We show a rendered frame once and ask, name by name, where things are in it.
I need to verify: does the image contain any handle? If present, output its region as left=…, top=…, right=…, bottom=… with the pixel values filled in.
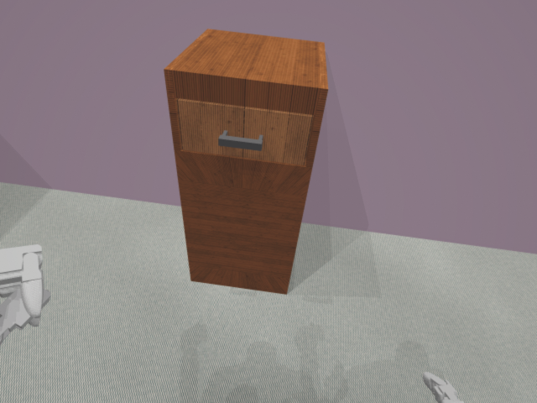
left=218, top=130, right=263, bottom=151

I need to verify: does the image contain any right robot hand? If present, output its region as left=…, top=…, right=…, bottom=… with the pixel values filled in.
left=423, top=372, right=464, bottom=403

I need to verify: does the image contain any drawer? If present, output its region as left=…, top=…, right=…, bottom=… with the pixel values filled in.
left=176, top=98, right=313, bottom=165

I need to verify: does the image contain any left robot hand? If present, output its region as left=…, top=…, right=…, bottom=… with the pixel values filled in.
left=0, top=244, right=50, bottom=346

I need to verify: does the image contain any cabinet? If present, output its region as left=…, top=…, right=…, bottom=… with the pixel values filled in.
left=164, top=29, right=328, bottom=295

